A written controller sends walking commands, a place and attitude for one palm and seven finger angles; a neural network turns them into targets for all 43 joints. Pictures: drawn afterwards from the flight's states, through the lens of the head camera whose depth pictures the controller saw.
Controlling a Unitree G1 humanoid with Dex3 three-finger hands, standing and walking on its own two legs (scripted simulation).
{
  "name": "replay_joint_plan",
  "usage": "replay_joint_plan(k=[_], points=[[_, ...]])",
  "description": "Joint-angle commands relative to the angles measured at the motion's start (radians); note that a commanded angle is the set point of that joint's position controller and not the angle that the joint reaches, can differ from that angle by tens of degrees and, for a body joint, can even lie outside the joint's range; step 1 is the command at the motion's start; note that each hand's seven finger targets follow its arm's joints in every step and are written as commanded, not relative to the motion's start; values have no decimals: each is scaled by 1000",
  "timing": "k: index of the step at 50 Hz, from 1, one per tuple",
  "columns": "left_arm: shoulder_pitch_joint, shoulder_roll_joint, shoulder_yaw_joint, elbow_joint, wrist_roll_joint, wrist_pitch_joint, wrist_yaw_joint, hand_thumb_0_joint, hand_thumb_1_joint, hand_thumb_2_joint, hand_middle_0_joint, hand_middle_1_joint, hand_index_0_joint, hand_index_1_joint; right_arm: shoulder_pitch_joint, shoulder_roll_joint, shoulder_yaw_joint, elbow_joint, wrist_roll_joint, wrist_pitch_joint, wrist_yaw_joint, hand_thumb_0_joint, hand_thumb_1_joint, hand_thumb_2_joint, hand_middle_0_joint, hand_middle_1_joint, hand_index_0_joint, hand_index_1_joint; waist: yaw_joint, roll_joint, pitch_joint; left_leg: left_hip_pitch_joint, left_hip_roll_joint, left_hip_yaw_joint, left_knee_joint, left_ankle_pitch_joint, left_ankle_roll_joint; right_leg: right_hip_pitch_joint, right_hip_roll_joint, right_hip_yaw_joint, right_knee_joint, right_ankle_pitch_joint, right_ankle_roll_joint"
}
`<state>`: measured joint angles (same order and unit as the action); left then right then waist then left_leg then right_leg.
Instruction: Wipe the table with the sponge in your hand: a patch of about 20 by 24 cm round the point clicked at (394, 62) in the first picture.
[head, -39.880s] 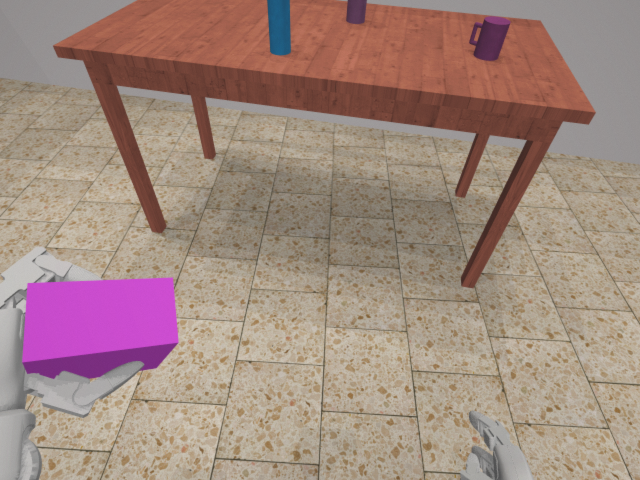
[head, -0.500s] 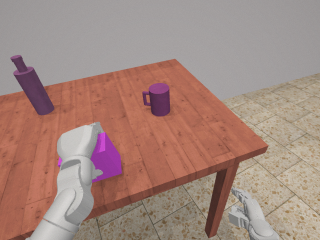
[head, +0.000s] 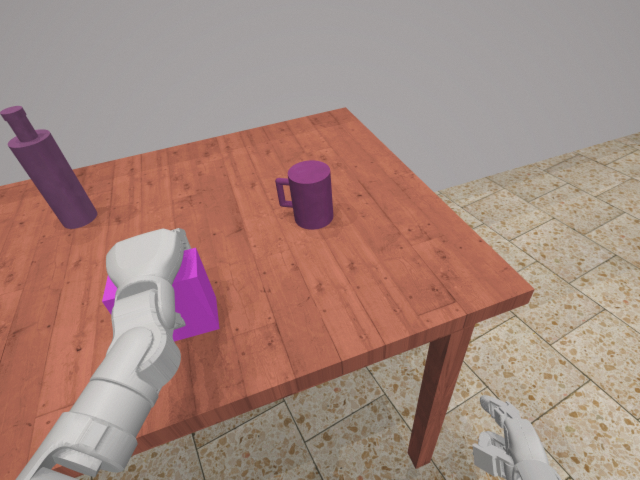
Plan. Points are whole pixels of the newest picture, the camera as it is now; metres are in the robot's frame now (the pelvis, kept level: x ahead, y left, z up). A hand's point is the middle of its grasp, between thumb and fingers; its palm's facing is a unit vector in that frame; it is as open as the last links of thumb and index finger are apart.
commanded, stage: wipe forward along the middle lane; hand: left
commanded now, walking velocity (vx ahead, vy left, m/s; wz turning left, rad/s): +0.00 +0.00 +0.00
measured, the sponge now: (170, 308) +0.32 +0.26 +0.06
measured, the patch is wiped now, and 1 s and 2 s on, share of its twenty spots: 1.00 1.00 1.00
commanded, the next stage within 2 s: slide back across to the first lane in 0.86 s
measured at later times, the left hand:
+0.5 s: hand (158, 268) +0.35 +0.28 +0.10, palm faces -0.02 -0.04 -1.00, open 10.1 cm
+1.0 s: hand (147, 241) +0.40 +0.32 +0.10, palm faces -0.07 -0.02 -1.00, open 10.1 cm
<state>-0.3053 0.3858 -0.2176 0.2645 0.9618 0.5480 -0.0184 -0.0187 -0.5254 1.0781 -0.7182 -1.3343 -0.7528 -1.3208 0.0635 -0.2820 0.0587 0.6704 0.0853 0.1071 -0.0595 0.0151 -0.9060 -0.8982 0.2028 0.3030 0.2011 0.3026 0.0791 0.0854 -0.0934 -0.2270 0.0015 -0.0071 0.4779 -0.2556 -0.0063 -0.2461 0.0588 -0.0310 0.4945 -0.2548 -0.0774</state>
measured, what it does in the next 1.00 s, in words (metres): stands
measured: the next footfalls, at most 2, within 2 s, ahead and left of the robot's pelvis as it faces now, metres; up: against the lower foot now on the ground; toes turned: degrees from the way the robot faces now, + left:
none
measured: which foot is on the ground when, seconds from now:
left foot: down 0.00-1.00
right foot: down 0.00-1.00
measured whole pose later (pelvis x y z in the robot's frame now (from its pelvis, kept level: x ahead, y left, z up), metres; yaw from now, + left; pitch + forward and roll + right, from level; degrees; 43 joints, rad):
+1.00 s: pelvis +0.00 +0.02 +0.00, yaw +0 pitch +7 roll +0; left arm -0.69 0.52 -0.07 0.86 0.98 0.25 0.05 0.01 -0.53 1.08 -0.73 -1.33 -0.76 -1.33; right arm 0.21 -0.29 0.02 0.72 0.09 0.11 -0.07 0.01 -0.91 -0.90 0.20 0.30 0.20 0.30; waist 0.00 0.06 -0.11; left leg -0.38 0.00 -0.01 0.50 -0.25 0.01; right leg -0.37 0.06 -0.03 0.47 -0.22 -0.06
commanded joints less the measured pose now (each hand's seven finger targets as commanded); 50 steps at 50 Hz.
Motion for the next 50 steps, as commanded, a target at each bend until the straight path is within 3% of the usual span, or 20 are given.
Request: replay_joint_plan(k=[1, 4, 6, 9, 11, 14, 16, 18, 24, 27, 29, 31, 33, 36, 39, 41, 43, 46, 48, 50], points=[[-194, 188, 109, 31, 9, -34, 13, 0, 100, 1300, -1200, -1600, -1200, -1600, -183, -111, -42, -160, -2, -53, -7, 0, -900, -900, 200, 300, 200, 300, -17, -190, -72, -42, -47, 14, -23, 109, 51, 67, -39, 119, -121, 176, 30], [-211, 178, 92, 75, 9, -49, 15, 0, 100, 1300, -1200, -1600, -1200, -1600, -166, -111, -44, -156, 0, -53, -12, 0, -900, -900, 200, 300, 200, 300, -23, -197, -76, -59, -48, 24, -14, 107, 51, 72, -48, 115, -117, 188, 39], [-235, 228, 132, 88, 12, -61, 18, 0, 100, 1300, -1200, -1600, -1200, -1600, -164, -115, -47, -151, -1, -50, -13, 0, -900, -900, 200, 300, 200, 300, -19, -162, -81, -65, -49, 17, -18, 98, 49, 72, -48, 134, -121, 172, 33], [-234, 193, 105, 115, 10, -75, 23, 0, 100, 1300, -1200, -1600, -1200, -1600, -148, -113, -51, -155, 2, -51, -14, 0, -900, -900, 200, 300, 200, 300, -22, -178, -109, -70, -49, 25, -11, 103, 51, 79, -51, 116, -114, 181, 39], [-257, 268, 162, 139, 10, -88, 25, 0, 100, 1300, -1200, -1600, -1200, -1600, -144, -120, -54, -148, 1, -48, -17, 0, -900, -900, 200, 300, 200, 300, -20, -177, -105, -81, -50, 17, -9, 85, 50, 77, -52, 144, -125, 151, 37], [-301, 213, 110, 183, 17, -105, 29, 0, 100, 1300, -1200, -1600, -1200, -1600, -124, -117, -56, -144, 5, -49, -19, 0, -900, -900, 200, 300, 200, 300, -37, -176, -87, -94, -49, 24, -16, 63, 52, 48, -53, 122, -132, 107, 41], [-309, 285, 172, 200, 16, -123, 36, 0, 100, 1300, -1200, -1600, -1200, -1600, -116, -124, -59, -140, 2, -50, -19, 0, -900, -900, 200, 300, 200, 300, -25, -172, -103, -101, -49, 14, -18, 53, 51, 57, -52, 138, -134, 88, 37], [-330, 276, 156, 234, 19, -135, 41, 0, 100, 1300, -1200, -1600, -1200, -1600, -103, -123, -61, -137, 2, -51, -23, 0, -900, -900, 200, 300, 200, 300, -33, -191, -98, -119, -51, 24, -10, 36, 52, 55, -60, 142, -142, 54, 44], [-424, 338, 181, 332, 30, -175, 52, 0, 100, 1300, -1200, -1600, -1200, -1600, -66, -130, -65, -118, 3, -54, -28, 0, -900, -900, 200, 300, 200, 300, -46, -169, -82, -144, -49, 22, -9, 0, 51, 25, -63, 155, -163, -37, 44], [-488, 372, 194, 370, 42, -195, 54, 0, 100, 1300, -1200, -1600, -1200, -1600, -47, -133, -66, -109, 4, -53, -29, 0, -900, -900, 200, 300, 200, 300, -52, -119, -102, -147, -48, 18, -18, -3, 50, 18, -61, 143, -156, -52, 39], [-515, 332, 161, 402, 44, -207, 53, 0, 100, 1300, -1200, -1600, -1200, -1600, -32, -131, -68, -109, 7, -56, -27, 0, -900, -900, 200, 300, 200, 300, -63, -123, -97, -150, -45, 20, -18, -9, 51, 2, -62, 133, -160, -50, 40], [-503, 366, 202, 411, 38, -228, 54, 0, 100, 1300, -1200, -1600, -1200, -1600, -21, -134, -72, -113, 5, -56, -24, 0, -900, -900, 200, 300, 200, 300, -50, -132, -148, -151, -44, 12, -20, 14, 52, 36, -60, 138, -148, -1, 35], [-527, 358, 184, 443, 48, -243, 56, 0, 100, 1300, -1200, -1600, -1200, -1600, 2, -136, -73, -106, 5, -52, -24, 0, -900, -900, 200, 300, 200, 300, -67, -149, -141, -159, -44, 17, -14, 16, 55, 28, -58, 123, -142, 16, 40], [-555, 379, 207, 461, 47, -268, 62, 0, 100, 1300, -1200, -1600, -1200, -1600, 16, -139, -76, -102, 6, -51, -22, 0, -900, -900, 200, 300, 200, 300, -67, -168, -152, -171, -42, 12, -15, 24, 55, 32, -58, 126, -138, 45, 39], [-582, 334, 168, 488, 51, -279, 74, 0, 100, 1300, -1200, -1600, -1200, -1600, 35, -140, -79, -96, 8, -49, -17, 0, -900, -900, 200, 300, 200, 300, -80, -137, -142, -161, -41, 18, -18, 32, 58, 6, -53, 101, -133, 64, 39], [-582, 377, 210, 489, 48, -286, 79, 0, 100, 1300, -1200, -1600, -1200, -1600, 39, -142, -82, -93, 5, -45, -15, 0, -900, -900, 200, 300, 200, 300, -65, -130, -185, -156, -40, 15, -18, 64, 57, 40, -53, 106, -122, 124, 34], [-632, 352, 176, 522, 54, -286, 84, 0, 100, 1300, -1200, -1600, -1200, -1600, 56, -143, -81, -84, 6, -41, -15, 0, -900, -900, 200, 300, 200, 300, -92, -168, -163, -163, -40, 20, -13, 63, 61, 26, -53, 94, -122, 139, 42], [-626, 394, 216, 539, 54, -287, 87, 0, 100, 1300, -1200, -1600, -1200, -1600, 54, -146, -82, -82, 6, -35, -13, 0, -900, -900, 200, 300, 200, 300, -73, -138, -192, -158, -40, 16, -24, 90, 59, 41, -49, 87, -116, 168, 37], [-647, 345, 171, 561, 60, -287, 88, 0, 100, 1300, -1200, -1600, -1200, -1600, 69, -144, -84, -77, 8, -34, -11, 0, -900, -900, 200, 300, 200, 300, -89, -148, -181, -150, -38, 17, -21, 93, 61, 24, -47, 73, -115, 170, 39], [-616, 364, 190, 533, 58, -286, 87, 0, 100, 1300, -1200, -1600, -1200, -1600, 64, -144, -85, -88, 7, -30, -7, 0, -900, -900, 200, 300, 200, 300, -69, -114, -215, -127, -38, 17, -24, 122, 61, 49, -46, 69, -110, 195, 32]])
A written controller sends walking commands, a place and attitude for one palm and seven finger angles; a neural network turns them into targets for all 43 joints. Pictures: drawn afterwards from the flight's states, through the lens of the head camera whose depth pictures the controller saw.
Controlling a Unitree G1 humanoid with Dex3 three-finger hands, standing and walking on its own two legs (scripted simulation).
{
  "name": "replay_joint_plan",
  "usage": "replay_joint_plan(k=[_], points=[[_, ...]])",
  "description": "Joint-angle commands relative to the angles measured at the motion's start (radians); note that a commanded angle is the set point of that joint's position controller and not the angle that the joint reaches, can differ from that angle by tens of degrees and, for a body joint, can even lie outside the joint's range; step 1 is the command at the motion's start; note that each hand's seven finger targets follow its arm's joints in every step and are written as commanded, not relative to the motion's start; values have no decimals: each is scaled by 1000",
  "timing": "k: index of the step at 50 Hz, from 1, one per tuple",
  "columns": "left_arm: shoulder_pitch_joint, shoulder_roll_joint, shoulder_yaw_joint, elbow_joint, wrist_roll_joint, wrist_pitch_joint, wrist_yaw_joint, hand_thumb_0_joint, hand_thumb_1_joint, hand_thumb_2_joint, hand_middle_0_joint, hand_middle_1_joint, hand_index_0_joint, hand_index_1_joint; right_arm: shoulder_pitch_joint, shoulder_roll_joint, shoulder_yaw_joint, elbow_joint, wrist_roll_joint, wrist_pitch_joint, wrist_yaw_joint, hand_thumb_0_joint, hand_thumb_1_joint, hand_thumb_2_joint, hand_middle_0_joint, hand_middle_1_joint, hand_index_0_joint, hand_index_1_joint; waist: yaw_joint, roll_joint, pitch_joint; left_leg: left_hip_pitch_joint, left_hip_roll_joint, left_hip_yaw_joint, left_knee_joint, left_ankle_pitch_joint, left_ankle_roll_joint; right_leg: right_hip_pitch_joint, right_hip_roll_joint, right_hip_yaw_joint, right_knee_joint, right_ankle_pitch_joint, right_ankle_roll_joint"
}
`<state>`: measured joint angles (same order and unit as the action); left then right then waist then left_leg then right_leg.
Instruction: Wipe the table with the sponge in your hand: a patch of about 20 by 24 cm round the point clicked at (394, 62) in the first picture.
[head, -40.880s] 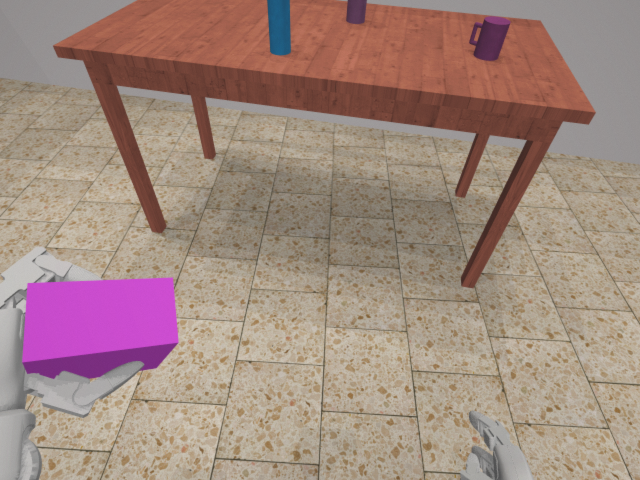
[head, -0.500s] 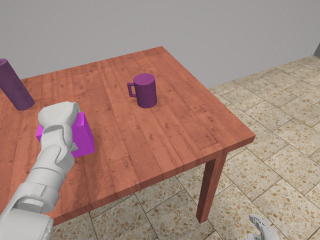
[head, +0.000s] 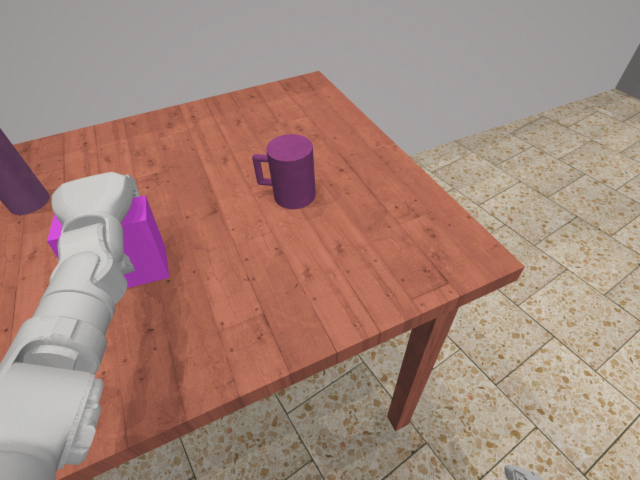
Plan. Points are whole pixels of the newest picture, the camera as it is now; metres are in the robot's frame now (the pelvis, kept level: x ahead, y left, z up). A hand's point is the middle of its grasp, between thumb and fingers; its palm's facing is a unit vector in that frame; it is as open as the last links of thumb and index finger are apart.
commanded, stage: slide back across to the first lane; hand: left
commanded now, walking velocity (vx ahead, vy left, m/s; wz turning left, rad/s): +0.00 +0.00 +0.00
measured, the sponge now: (119, 255) +0.39 +0.31 +0.06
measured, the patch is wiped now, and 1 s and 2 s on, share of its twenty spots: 1.00 1.00 1.00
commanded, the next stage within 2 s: wipe back along the first lane in 0.60 s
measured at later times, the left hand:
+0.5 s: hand (64, 243) +0.38 +0.36 +0.11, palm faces -0.01 -0.06 -1.00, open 10.1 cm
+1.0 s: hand (54, 264) +0.35 +0.36 +0.10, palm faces +0.01 -0.04 -1.00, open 10.1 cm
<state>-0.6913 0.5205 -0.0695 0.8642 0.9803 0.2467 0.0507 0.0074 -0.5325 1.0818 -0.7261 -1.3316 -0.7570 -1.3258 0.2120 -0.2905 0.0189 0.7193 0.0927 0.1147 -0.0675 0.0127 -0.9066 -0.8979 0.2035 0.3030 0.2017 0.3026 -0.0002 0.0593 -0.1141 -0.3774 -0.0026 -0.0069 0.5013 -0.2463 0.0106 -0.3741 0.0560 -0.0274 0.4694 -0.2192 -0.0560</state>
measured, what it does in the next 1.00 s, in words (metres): stands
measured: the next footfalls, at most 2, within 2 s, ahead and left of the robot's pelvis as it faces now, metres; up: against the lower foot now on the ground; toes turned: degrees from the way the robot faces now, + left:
none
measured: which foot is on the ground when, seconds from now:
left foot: down 0.00-1.00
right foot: down 0.00-1.00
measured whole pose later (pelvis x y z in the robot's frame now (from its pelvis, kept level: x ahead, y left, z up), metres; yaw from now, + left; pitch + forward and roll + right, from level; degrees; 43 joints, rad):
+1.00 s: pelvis +0.02 +0.04 +0.00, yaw +2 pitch +4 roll -1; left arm -0.31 0.52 -0.05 0.30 0.95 0.35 -0.01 -0.01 -0.51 1.08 -0.69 -1.37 -0.72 -1.36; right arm 0.14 -0.28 0.03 0.66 0.07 0.12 -0.02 0.01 -0.91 -0.90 0.20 0.30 0.20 0.30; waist 0.07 0.08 -0.08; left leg -0.27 -0.05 -0.02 0.46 -0.26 0.06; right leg -0.24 0.01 -0.04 0.40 -0.23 -0.01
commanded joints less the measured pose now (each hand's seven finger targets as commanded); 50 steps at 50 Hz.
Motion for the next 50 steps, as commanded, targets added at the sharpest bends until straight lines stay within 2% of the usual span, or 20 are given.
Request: replay_joint_plan(k=[1, 5, 7, 8, 11, 13, 14, 15, 16, 18, 20, 24, 27, 28, 32, 33, 37, 40, 46, 50], points=[[-228, 256, 70, -85, 36, 10, 16, 0, 100, 1300, -1200, -1600, -1200, -1600, -92, -136, -45, -142, -2, -37, 0, 0, -900, -900, 200, 300, 200, 300, 22, -77, -220, 33, -33, 10, -54, 137, 43, 196, -41, 63, -79, 183, 5], [-186, 261, 76, -123, 26, 23, 17, 0, 100, 1300, -1200, -1600, -1200, -1600, -104, -136, -45, -155, 0, -29, 2, 0, -900, -900, 200, 300, 200, 300, 26, -102, -207, 46, -32, 15, -57, 161, 47, 217, -41, 53, -82, 214, 9], [-173, 305, 117, -177, 27, 23, 17, 0, 100, 1300, -1200, -1600, -1200, -1600, -118, -138, -45, -163, -1, -27, 6, 0, -900, -900, 200, 300, 200, 300, 45, -74, -223, 68, -32, 6, -62, 212, 47, 238, -37, 44, -68, 252, -1], [-160, 274, 97, -219, 22, 28, 18, 0, 100, 1300, -1200, -1600, -1200, -1600, -130, -132, -46, -177, 0, -28, 8, 0, -900, -900, 200, 300, 200, 300, 47, -71, -229, 82, -32, 7, -62, 229, 48, 243, -37, 39, -68, 263, -1], [-120, 306, 132, -317, 15, 47, 15, 0, 100, 1300, -1200, -1600, -1200, -1600, -162, -131, -43, -196, -1, -28, 14, 0, -900, -900, 200, 300, 200, 300, 66, -38, -243, 111, -30, -6, -69, 297, 46, 269, -35, 32, -61, 314, -12], [-114, 268, 103, -379, 7, 67, 11, 0, 100, 1300, -1200, -1600, -1200, -1600, -173, -127, -44, -203, 0, -30, 17, 0, -900, -900, 200, 300, 200, 300, 59, -40, -241, 141, -26, -4, -68, 319, 48, 265, -32, 24, -64, 321, -10], [-86, 292, 131, -390, 8, 80, 11, 0, 100, 1300, -1200, -1600, -1200, -1600, -176, -130, -45, -199, 0, -30, 20, 0, -900, -900, 200, 300, 200, 300, 65, -34, -230, 151, -23, -11, -71, 333, 44, 257, -29, 19, -64, 312, -13], [-70, 267, 109, -416, -2, 92, 4, 0, 100, 1300, -1200, -1600, -1200, -1600, -189, -126, -42, -209, 0, -32, 21, 0, -900, -900, 200, 300, 200, 300, 67, -28, -223, 158, -24, -11, -74, 332, 44, 258, -29, 18, -69, 306, -13], [-80, 300, 137, -436, -8, 99, -1, 0, 100, 1300, -1200, -1600, -1200, -1600, -198, -130, -40, -208, -1, -32, 20, 0, -900, -900, 200, 300, 200, 300, 68, -27, -222, 165, -21, -18, -79, 347, 42, 261, -27, 14, -69, 308, -17], [-89, 256, 90, -433, 2, 118, -15, 0, 100, 1300, -1200, -1600, -1200, -1600, -198, -128, -36, -203, -1, -33, 19, 0, -900, -900, 200, 300, 200, 300, 52, -35, -190, 175, -19, -21, -80, 350, 40, 232, -24, 6, -75, 290, -16], [-86, 269, 90, -461, 7, 129, -34, 0, 100, 1300, -1200, -1600, -1200, -1600, -203, -131, -34, -204, 0, -32, 19, 0, -900, -900, 200, 300, 200, 300, 51, -12, -197, 196, -16, -30, -80, 368, 36, 226, -22, 3, -77, 285, -20], [-128, 248, 56, -483, 17, 126, -69, 0, 100, 1300, -1200, -1600, -1200, -1600, -200, -128, -31, -202, -3, -35, 15, 0, -900, -900, 200, 300, 200, 300, 33, -1, -198, 238, -11, -43, -75, 387, 33, 199, -21, -5, -84, 266, -25], [-134, 284, 81, -498, 34, 101, -88, 0, 100, 1300, -1200, -1600, -1200, -1600, -189, -131, -32, -201, -9, -37, 10, 0, -900, -900, 200, 300, 200, 300, 38, 11, -232, 265, -8, -55, -64, 440, 28, 203, -19, -8, -75, 278, -32], [-120, 237, 45, -506, 34, 94, -95, 0, 100, 1300, -1200, -1600, -1200, -1600, -190, -124, -31, -207, -9, -38, 12, 0, -900, -900, 200, 300, 200, 300, 33, 17, -230, 275, -6, -58, -59, 464, 23, 189, -20, -10, -74, 279, -30], [-15, 303, 134, -544, 19, 56, -96, 0, 100, 1300, -1200, -1600, -1200, -1600, -180, -128, -33, -215, -20, -41, 19, 0, -900, -900, 200, 300, 200, 300, 64, 15, -272, 285, -2, -66, -43, 570, 14, 231, -20, -6, -67, 341, -32], [-15, 275, 111, -548, 20, 51, -96, 0, 100, 1300, -1200, -1600, -1200, -1600, -184, -124, -29, -215, -20, -40, 22, 0, -900, -900, 200, 300, 200, 300, 58, 21, -260, 280, 1, -66, -43, 576, 9, 218, -20, -9, -65, 338, -30], [23, 258, 118, -571, 7, 54, -88, 0, 100, 1300, -1200, -1600, -1200, -1600, -186, -127, -34, -218, -23, -40, 28, 0, -900, -900, 200, 300, 200, 300, 64, 6, -231, 276, 6, -76, -50, 565, 7, 200, -17, -15, -74, 304, -29], [76, 198, 77, -618, -6, 59, -82, 0, 100, 1300, -1200, -1600, -1200, -1600, -200, -124, -35, -225, -21, -41, 37, 0, -900, -900, 200, 300, 200, 300, 64, 8, -233, 277, 8, -80, -50, 542, 5, 194, -18, -14, -75, 288, -26], [166, 184, 88, -697, -28, 81, -70, 0, 100, 1300, -1200, -1600, -1200, -1600, -226, -128, -36, -227, -20, -45, 43, 0, -900, -900, 200, 300, 200, 300, 73, -17, -222, 258, 8, -79, -63, 488, 8, 220, -17, -11, -72, 277, -26], [227, 149, 61, -695, -27, 107, -66, 0, 100, 1300, -1200, -1600, -1200, -1600, -239, -125, -34, -227, -17, -44, 43, 0, -900, -900, 200, 300, 200, 300, 73, -42, -178, 226, -3, -65, -72, 381, 22, 216, -18, -10, -78, 243, -24]])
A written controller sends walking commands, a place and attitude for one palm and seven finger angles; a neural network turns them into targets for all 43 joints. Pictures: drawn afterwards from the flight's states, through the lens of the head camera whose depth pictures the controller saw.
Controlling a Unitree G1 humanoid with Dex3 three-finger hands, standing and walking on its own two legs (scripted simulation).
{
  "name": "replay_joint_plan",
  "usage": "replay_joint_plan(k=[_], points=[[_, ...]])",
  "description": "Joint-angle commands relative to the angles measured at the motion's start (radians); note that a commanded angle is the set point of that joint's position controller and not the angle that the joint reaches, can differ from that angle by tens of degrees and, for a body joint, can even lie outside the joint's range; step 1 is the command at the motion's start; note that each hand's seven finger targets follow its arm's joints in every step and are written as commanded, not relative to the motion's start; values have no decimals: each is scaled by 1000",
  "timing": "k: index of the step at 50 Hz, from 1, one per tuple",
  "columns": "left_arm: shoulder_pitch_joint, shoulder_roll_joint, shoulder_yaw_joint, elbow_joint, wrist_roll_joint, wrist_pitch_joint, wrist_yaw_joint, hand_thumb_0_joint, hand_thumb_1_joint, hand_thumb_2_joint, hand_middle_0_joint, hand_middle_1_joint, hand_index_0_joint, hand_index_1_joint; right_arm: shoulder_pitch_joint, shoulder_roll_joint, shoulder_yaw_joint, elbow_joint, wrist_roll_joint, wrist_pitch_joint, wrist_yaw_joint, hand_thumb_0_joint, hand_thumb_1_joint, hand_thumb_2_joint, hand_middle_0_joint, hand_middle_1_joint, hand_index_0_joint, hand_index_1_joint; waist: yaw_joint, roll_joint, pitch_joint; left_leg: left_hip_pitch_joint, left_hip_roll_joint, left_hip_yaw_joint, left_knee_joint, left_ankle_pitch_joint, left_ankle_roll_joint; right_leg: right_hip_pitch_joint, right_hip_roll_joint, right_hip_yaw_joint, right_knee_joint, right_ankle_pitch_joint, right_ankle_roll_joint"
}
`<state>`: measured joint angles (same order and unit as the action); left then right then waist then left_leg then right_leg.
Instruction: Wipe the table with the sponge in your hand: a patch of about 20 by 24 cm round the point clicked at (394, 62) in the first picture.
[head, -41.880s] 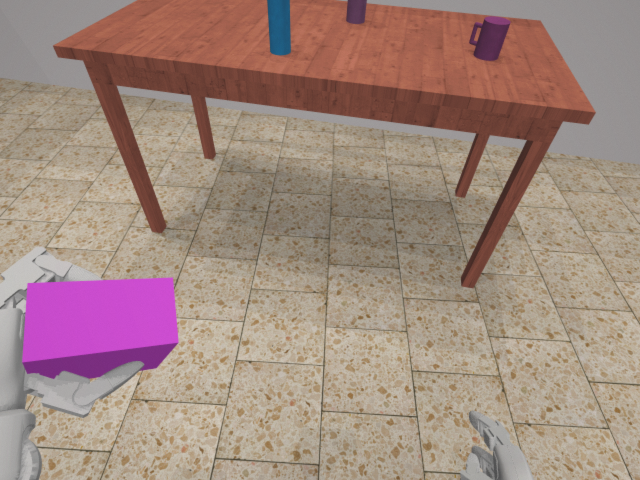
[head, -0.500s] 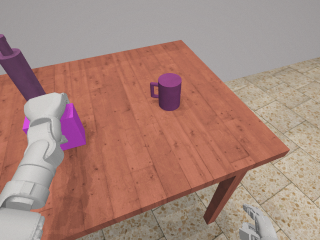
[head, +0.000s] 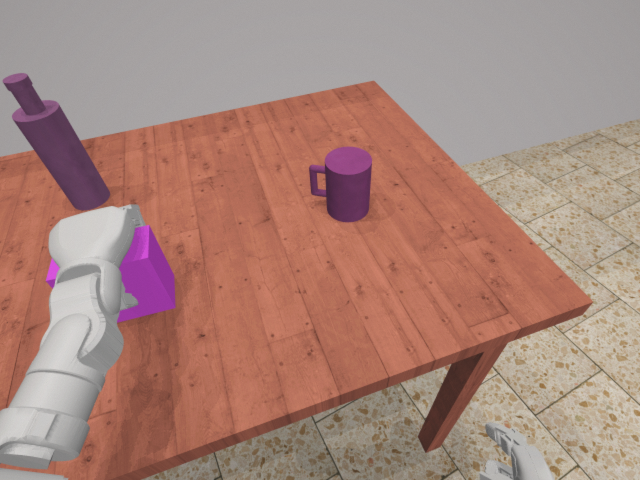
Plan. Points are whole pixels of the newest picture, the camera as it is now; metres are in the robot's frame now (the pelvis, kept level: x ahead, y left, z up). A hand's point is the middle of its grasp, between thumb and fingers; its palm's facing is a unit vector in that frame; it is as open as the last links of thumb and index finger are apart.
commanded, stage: wipe back along the first lane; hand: left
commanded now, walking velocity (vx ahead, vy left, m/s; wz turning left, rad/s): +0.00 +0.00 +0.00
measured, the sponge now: (123, 285) +0.33 +0.32 +0.06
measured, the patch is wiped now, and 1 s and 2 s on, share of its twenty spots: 1.00 1.00 1.00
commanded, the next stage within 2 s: lift the sponge slowly off the table in 1.32 s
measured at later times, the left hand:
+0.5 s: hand (124, 291) +0.29 +0.28 +0.10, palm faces +0.02 -0.03 -1.00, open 10.1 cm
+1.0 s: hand (117, 333) +0.24 +0.26 +0.10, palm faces +0.10 -0.07 -0.99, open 10.1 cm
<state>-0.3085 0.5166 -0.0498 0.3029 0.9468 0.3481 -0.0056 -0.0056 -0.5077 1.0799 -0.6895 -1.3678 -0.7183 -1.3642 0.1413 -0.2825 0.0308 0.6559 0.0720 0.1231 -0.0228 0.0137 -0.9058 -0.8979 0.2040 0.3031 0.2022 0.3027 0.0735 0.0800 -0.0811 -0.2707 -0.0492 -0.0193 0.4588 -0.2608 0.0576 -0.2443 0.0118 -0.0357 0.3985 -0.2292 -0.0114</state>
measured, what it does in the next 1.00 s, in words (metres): stands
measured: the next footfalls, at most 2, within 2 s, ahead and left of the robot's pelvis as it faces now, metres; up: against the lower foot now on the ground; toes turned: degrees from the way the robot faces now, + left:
none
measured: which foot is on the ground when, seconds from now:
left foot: down 0.00-1.00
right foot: down 0.00-1.00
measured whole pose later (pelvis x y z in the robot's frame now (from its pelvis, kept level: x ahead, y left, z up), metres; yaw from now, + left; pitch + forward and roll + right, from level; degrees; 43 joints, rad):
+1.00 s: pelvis -0.01 -0.02 +0.00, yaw -2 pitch +0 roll +0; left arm 0.13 0.48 -0.05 -0.15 0.91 0.45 0.05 0.00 -0.49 1.08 -0.66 -1.39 -0.69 -1.38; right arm 0.07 -0.29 0.04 0.61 0.08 0.10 -0.02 0.02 -0.91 -0.90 0.20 0.30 0.20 0.30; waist 0.10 0.11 -0.08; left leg -0.22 -0.02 0.00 0.51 -0.30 0.03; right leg -0.23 0.04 -0.01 0.49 -0.27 -0.04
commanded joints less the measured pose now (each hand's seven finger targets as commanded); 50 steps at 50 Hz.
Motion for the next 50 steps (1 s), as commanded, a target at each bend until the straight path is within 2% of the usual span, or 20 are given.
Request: replay_joint_plan(k=[1, 4, 6, 10, 11, 12, 13, 16, 20, 21, 22, 27, 31, 36, 38, 41, 44, 46, 47, 50], points=[[-140, 166, 54, -154, 1, 9, -8, 0, 100, 1300, -1200, -1600, -1200, -1600, -180, -134, -45, -167, 3, -56, -2, 0, -900, -900, 200, 300, 200, 300, 4, -53, -208, 116, 44, -52, -35, 380, -22, 97, 27, 3, -5, 248, -71], [-128, 126, 16, -113, -3, 31, -11, 0, 100, 1300, -1200, -1600, -1200, -1600, -186, -129, -38, -165, 8, -52, -8, 0, -900, -900, 200, 300, 200, 300, -4, -76, -142, 83, 38, -44, -49, 290, -14, 75, 26, -2, -19, 192, -68], [-133, 178, 57, -133, 0, 30, -9, 0, 100, 1300, -1200, -1600, -1200, -1600, -202, -135, -38, -162, 8, -52, -11, 0, -900, -900, 200, 300, 200, 300, 1, -64, -148, 82, 34, -37, -49, 263, -10, 93, 24, 18, -20, 188, -71], [-101, 114, -1, -105, 1, 44, -22, 0, 100, 1300, -1200, -1600, -1200, -1600, -207, -125, -31, -169, 12, -52, -15, 0, -900, -900, 200, 300, 200, 300, -5, -77, -117, 68, 27, -29, -47, 232, -6, 81, 21, 15, -24, 175, -64], [-89, 160, 42, -110, 1, 41, -21, 0, 100, 1300, -1200, -1600, -1200, -1600, -211, -130, -33, -165, 11, -53, -15, 0, -900, -900, 200, 300, 200, 300, -1, -74, -125, 69, 27, -29, -46, 221, -6, 91, 22, 26, -23, 170, -67], [-97, 117, -3, -104, 4, 45, -27, 0, 100, 1300, -1200, -1600, -1200, -1600, -214, -125, -28, -176, 12, -53, -18, 0, -900, -900, 200, 300, 200, 300, -5, -74, -122, 63, 22, -23, -44, 217, -4, 91, 20, 19, -22, 172, -65], [-82, 112, 1, -99, 0, 43, -27, 0, 100, 1300, -1200, -1600, -1200, -1600, -211, -122, -29, -174, 14, -55, -18, 0, -900, -900, 200, 300, 200, 300, -6, -91, -116, 59, 23, -22, -40, 213, -4, 88, 19, 22, -19, 174, -63], [-30, 132, 25, -126, -5, 32, -31, 0, 100, 1300, -1200, -1600, -1200, -1600, -222, -127, -31, -178, 10, -57, -16, 0, -900, -900, 200, 300, 200, 300, 2, -78, -128, 63, 21, -18, -32, 212, -3, 100, 19, 38, -16, 193, -63], [31, 88, -4, -130, -18, 33, -35, 0, 100, 1300, -1200, -1600, -1200, -1600, -219, -122, -28, -186, 12, -59, -14, 0, -900, -900, 200, 300, 200, 300, -2, -110, -101, 42, 16, -9, -16, 217, -1, 96, 15, 44, -8, 235, -54], [52, 138, 47, -136, -21, 28, -32, 0, 100, 1300, -1200, -1600, -1200, -1600, -220, -127, -32, -180, 10, -60, -13, 0, -900, -900, 200, 300, 200, 300, 4, -114, -113, 43, 17, -12, -11, 218, -2, 109, 17, 58, -5, 246, -57], [67, 113, 24, -150, -21, 31, -33, 0, 100, 1300, -1200, -1600, -1200, -1600, -221, -124, -30, -192, 10, -60, -14, 0, -900, -900, 200, 300, 200, 300, 7, -111, -115, 38, 13, -6, -7, 224, -1, 116, 14, 50, 2, 258, -53], [168, 126, 58, -224, -45, 35, -28, 0, 100, 1300, -1200, -1600, -1200, -1600, -225, -121, -34, -203, 8, -64, -11, 0, -900, -900, 200, 300, 200, 300, 20, -129, -141, 35, 8, -1, 14, 251, 0, 147, 9, 62, 24, 331, -46], [229, 138, 78, -280, -57, 46, -26, 0, 100, 1300, -1200, -1600, -1200, -1600, -244, -123, -33, -204, 9, -68, -8, 0, -900, -900, 200, 300, 200, 300, 21, -118, -104, 29, 11, -4, 17, 249, -4, 130, 10, 83, 26, 339, -47], [353, 128, 95, -361, -69, 61, -15, 0, 100, 1300, -1200, -1600, -1200, -1600, -255, -115, -35, -215, 8, -75, 0, 0, -900, -900, 200, 300, 200, 300, 40, -108, -122, 38, 11, -6, 27, 280, -5, 147, 10, 85, 43, 376, -48], [395, 92, 69, -395, -77, 69, -13, 0, 100, 1300, -1200, -1600, -1200, -1600, -252, -107, -33, -224, 11, -77, 2, 0, -900, -900, 200, 300, 200, 300, 36, -128, -121, 35, 12, -1, 35, 287, -5, 145, 6, 74, 50, 389, -41], [421, 104, 87, -439, -82, 81, -6, 0, 100, 1300, -1200, -1600, -1200, -1600, -274, -110, -34, -222, 9, -76, 4, 0, -900, -900, 200, 300, 200, 300, 38, -122, -86, 36, 17, -10, 25, 262, -8, 117, 13, 85, 39, 338, -45], [437, 52, 44, -468, -80, 98, 2, 0, 100, 1300, -1200, -1600, -1200, -1600, -270, -104, -33, -226, 10, -77, 3, 0, -900, -900, 200, 300, 200, 300, 36, -125, -75, 35, 22, -10, 17, 253, -9, 98, 14, 62, 36, 293, -42], [444, 72, 63, -493, -76, 108, 11, 0, 100, 1300, -1200, -1600, -1200, -1600, -295, -102, -31, -224, 10, -79, 5, 0, -900, -900, 200, 300, 200, 300, 40, -112, -65, 44, 26, -19, 7, 234, -11, 87, 21, 78, 27, 248, -50], [437, 33, 25, -516, -77, 116, 10, 0, 100, 1300, -1200, -1600, -1200, -1600, -289, -98, -28, -240, 10, -81, 4, 0, -900, -900, 200, 300, 200, 300, 42, -126, -81, 39, 23, -13, 7, 228, -7, 95, 16, 54, 32, 233, -43], [415, 32, 13, -506, -68, 134, 13, 0, 100, 1300, -1200, -1600, -1200, -1600, -297, -97, -25, -225, 10, -76, 0, 0, -900, -900, 200, 300, 200, 300, 38, -124, -45, 41, 29, -17, -10, 191, -10, 67, 18, 57, 15, 169, -44]])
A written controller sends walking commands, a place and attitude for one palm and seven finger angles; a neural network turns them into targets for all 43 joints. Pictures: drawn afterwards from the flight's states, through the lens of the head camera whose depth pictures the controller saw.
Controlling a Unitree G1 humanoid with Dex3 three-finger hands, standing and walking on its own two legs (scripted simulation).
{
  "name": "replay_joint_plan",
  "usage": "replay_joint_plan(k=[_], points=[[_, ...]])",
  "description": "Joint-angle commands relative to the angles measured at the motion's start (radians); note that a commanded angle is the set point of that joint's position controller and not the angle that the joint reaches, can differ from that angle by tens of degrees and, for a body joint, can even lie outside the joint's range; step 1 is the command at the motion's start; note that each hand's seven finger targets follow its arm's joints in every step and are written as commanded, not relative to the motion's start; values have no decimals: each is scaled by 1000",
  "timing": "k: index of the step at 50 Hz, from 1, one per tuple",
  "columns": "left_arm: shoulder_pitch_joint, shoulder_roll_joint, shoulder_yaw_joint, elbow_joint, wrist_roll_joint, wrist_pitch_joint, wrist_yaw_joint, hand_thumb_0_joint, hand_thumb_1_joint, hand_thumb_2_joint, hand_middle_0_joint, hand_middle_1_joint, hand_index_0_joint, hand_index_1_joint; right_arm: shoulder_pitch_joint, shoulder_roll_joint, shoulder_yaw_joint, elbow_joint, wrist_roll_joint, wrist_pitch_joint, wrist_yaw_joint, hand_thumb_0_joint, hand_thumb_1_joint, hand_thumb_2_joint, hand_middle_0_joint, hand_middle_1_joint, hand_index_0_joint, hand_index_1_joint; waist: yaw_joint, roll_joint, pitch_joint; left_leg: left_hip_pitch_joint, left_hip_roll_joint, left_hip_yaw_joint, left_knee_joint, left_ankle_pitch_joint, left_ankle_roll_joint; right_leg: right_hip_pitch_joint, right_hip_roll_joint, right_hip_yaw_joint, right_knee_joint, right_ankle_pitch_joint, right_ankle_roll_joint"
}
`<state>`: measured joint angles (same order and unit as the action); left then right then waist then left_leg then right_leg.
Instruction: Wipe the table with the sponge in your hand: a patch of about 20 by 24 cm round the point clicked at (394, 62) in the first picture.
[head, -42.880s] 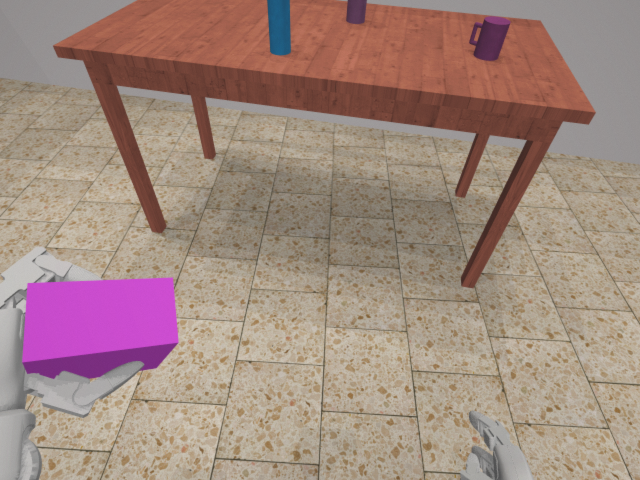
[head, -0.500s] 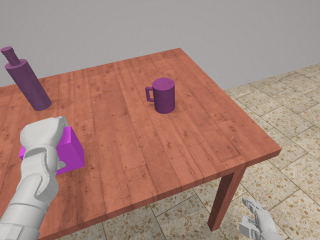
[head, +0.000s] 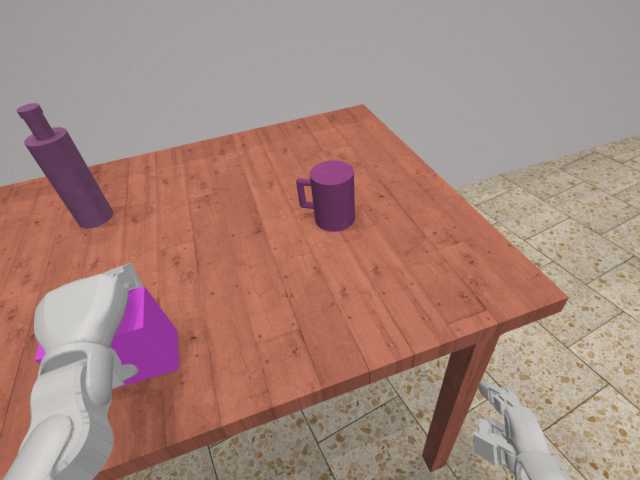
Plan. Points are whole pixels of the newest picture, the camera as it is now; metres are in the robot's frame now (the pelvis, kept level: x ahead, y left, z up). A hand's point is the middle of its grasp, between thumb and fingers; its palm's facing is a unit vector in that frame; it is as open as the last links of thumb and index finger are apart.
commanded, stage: wipe back along the first lane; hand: left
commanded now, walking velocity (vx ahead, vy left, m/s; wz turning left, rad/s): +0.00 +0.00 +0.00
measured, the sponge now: (122, 349) +0.24 +0.30 +0.06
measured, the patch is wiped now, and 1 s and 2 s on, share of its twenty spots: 1.00 1.00 1.00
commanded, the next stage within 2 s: lift the sponge slowly off the table in 0.32 s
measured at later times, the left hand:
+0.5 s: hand (113, 356) +0.21 +0.27 +0.10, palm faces +0.13 -0.10 -0.99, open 10.1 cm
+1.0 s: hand (105, 366) +0.19 +0.27 +0.11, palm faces +0.11 -0.14 -0.98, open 10.1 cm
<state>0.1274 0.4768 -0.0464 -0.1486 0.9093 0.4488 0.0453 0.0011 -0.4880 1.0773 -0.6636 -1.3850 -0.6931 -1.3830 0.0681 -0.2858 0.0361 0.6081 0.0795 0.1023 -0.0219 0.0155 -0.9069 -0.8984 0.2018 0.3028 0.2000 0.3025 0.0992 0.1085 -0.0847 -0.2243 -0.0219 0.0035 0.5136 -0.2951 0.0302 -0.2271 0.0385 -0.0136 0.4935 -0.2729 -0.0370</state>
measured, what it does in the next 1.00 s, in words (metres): stands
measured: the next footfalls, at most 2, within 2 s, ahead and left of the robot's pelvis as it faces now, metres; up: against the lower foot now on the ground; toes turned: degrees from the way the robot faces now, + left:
none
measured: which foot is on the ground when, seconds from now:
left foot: down 0.00-1.00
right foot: down 0.00-1.00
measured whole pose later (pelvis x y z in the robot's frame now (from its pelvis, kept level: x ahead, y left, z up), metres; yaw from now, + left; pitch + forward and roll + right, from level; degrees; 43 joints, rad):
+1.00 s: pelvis -0.01 -0.01 +0.00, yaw +0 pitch -3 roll +0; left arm 0.26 0.49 -0.07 -0.36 0.88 0.51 0.00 -0.01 -0.49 1.08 -0.68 -1.37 -0.71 -1.36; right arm 0.05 -0.26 0.06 0.63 0.06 0.09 -0.02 0.02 -0.91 -0.90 0.20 0.30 0.19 0.30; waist 0.13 0.10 -0.05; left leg -0.16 -0.01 0.01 0.49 -0.28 0.02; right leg -0.16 0.05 -0.01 0.47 -0.25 -0.05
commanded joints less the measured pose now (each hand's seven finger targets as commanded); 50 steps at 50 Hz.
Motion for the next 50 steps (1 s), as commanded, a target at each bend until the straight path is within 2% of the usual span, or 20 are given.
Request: replay_joint_plan(k=[1, 5, 6, 7, 12, 16, 17, 19, 26, 27, 31, 32, 35, 36, 39, 41, 42, 44, 46, 50], points=[[-14, 87, 28, -69, -27, 36, -35, 0, 100, 1300, -1200, -1600, -1200, -1600, -246, -93, -30, -178, 1, -60, -2, 0, -900, -900, 200, 300, 200, 300, 18, -152, -48, 6, 1, -45, -66, 219, 17, 53, -2, 51, -85, 201, -24], [-13, 53, -18, -78, -16, 57, -43, 0, 100, 1300, -1200, -1600, -1200, -1600, -243, -89, -22, -176, 3, -56, 0, 0, -900, -900, 200, 300, 200, 300, 15, -142, -50, 7, 4, -44, -78, 215, 14, 55, -4, 31, -84, 175, -22], [-16, 54, -18, -101, -9, 59, -41, 0, 100, 1300, -1200, -1600, -1200, -1600, -269, -87, -22, -181, 3, -59, 0, 0, -900, -900, 200, 300, 200, 300, 18, -105, -55, 16, 4, -47, -82, 205, 14, 56, 3, 47, -84, 161, -29], [-18, 23, -49, -107, -8, 65, -43, 0, 100, 1300, -1200, -1600, -1200, -1600, -255, -82, -20, -192, 3, -62, 2, 0, -900, -900, 200, 300, 200, 300, 20, -113, -66, 9, 3, -44, -79, 213, 17, 64, -1, 24, -76, 165, -27], [80, 12, -49, -148, -19, 66, -48, 0, 100, 1300, -1200, -1600, -1200, -1600, -268, -80, -20, -194, 2, -67, 15, 0, -900, -900, 200, 300, 200, 300, 31, -147, -68, 10, 6, -46, -78, 226, 18, 83, 2, 26, -70, 188, -25], [131, 10, -46, -188, -25, 69, -45, 0, 100, 1300, -1200, -1600, -1200, -1600, -293, -76, -23, -189, 3, -67, 28, 0, -900, -900, 200, 300, 200, 300, 32, -129, -30, 8, 15, -57, -92, 214, 13, 72, 10, 36, -77, 171, -30], [122, -35, -91, -208, -20, 71, -46, 0, 100, 1300, -1200, -1600, -1200, -1600, -282, -72, -20, -200, 3, -69, 31, 0, -900, -900, 200, 300, 200, 300, 32, -128, -43, 8, 13, -50, -87, 231, 17, 76, 6, 15, -69, 182, -27], [159, -41, -94, -206, -31, 70, -42, 0, 100, 1300, -1200, -1600, -1200, -1600, -277, -72, -23, -191, 3, -66, 36, 0, -900, -900, 200, 300, 200, 300, 31, -142, -17, 10, 17, -55, -91, 232, 16, 66, 9, 14, -76, 186, -26], [105, 29, -31, -274, -15, 75, -16, 0, 100, 1300, -1200, -1600, -1200, -1600, -305, -70, -27, -190, -2, -67, 31, 0, -900, -900, 200, 300, 200, 300, 37, -130, -24, 25, 14, -59, -96, 216, 17, 76, 14, 56, -87, 162, -35], [83, 13, -48, -280, -12, 79, -15, 0, 100, 1300, -1200, -1600, -1200, -1600, -281, -70, -23, -199, -3, -70, 28, 0, -900, -900, 200, 300, 200, 300, 37, -138, -52, 25, 10, -50, -89, 235, 21, 89, 7, 33, -77, 176, -31], [63, 55, -17, -297, -10, 79, -17, 0, 100, 1300, -1200, -1600, -1200, -1600, -302, -70, -23, -189, -3, -71, 23, 0, -900, -900, 200, 300, 200, 300, 34, -105, -41, 40, 12, -62, -98, 226, 18, 88, 14, 65, -90, 163, -38], [39, 33, -43, -313, -7, 80, -18, 0, 100, 1300, -1200, -1600, -1200, -1600, -285, -67, -21, -199, -5, -76, 22, 0, -900, -900, 200, 300, 200, 300, 36, -106, -69, 40, 6, -50, -87, 245, 22, 101, 7, 42, -79, 181, -34], [65, 61, -19, -309, -11, 76, -23, 0, 100, 1300, -1200, -1600, -1200, -1600, -281, -69, -22, -184, -9, -72, 22, 0, -900, -900, 200, 300, 200, 300, 36, -100, -63, 45, 3, -51, -87, 259, 22, 108, 4, 50, -85, 204, -33], [82, 105, 28, -338, -12, 74, -21, 0, 100, 1300, -1200, -1600, -1200, -1600, -300, -68, -23, -189, -9, -77, 22, 0, -900, -900, 200, 300, 200, 300, 44, -84, -78, 52, 4, -60, -87, 258, 21, 122, 11, 77, -84, 206, -40], [94, 98, 23, -319, -21, 74, -30, 0, 100, 1300, -1200, -1600, -1200, -1600, -279, -69, -19, -183, -13, -74, 19, 0, -900, -900, 200, 300, 200, 300, 39, -104, -58, 47, 1, -52, -79, 272, 21, 117, 1, 61, -89, 226, -34], [78, 157, 78, -329, -17, 74, -30, 0, 100, 1300, -1200, -1600, -1200, -1600, -299, -71, -16, -180, -15, -73, 14, 0, -900, -900, 200, 300, 200, 300, 42, -101, -39, 47, 1, -58, -82, 249, 20, 106, 7, 97, -101, 195, -38], [34, 149, 65, -340, -13, 74, -30, 0, 100, 1300, -1200, -1600, -1200, -1600, -280, -69, -13, -188, -16, -74, 10, 0, -900, -900, 200, 300, 200, 300, 40, -116, -60, 44, -4, -50, -73, 258, 23, 114, -1, 73, -92, 202, -33], [54, 148, 72, -315, -18, 71, -32, 0, 100, 1300, -1200, -1600, -1200, -1600, -278, -71, -14, -177, -17, -71, 8, 0, -900, -900, 200, 300, 200, 300, 39, -101, -37, 48, -2, -50, -77, 262, 21, 106, -1, 77, -103, 202, -34], [39, 201, 114, -371, -10, 62, -31, 0, 100, 1300, -1200, -1600, -1200, -1600, -296, -71, -15, -183, -18, -79, 6, 0, -900, -900, 200, 300, 200, 300, 45, -67, -65, 65, -4, -58, -76, 264, 20, 116, 5, 107, -100, 199, -41], [-11, 167, 69, -374, -12, 51, -40, 0, 100, 1300, -1200, -1600, -1200, -1600, -276, -68, -12, -178, -18, -83, 2, 0, -900, -900, 200, 300, 200, 300, 32, -54, -53, 73, -3, -51, -79, 262, 21, 97, -3, 81, -111, 180, -34]])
